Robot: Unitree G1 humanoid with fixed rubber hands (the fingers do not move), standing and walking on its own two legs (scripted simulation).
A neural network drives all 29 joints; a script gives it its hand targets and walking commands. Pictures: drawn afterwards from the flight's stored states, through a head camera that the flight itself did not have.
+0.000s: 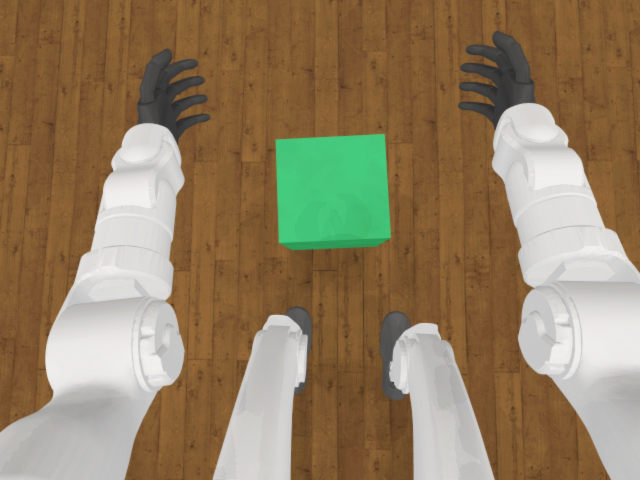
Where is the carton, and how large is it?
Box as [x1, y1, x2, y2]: [276, 134, 390, 249]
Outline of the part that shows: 384,134 276,139 278,229 280,243 291,249 375,246 390,237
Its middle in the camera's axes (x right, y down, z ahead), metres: +0.02 -0.08 +0.86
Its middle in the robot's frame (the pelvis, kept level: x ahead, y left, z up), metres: +0.49 +0.04 -0.51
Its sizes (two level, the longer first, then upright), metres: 0.210 0.200 0.250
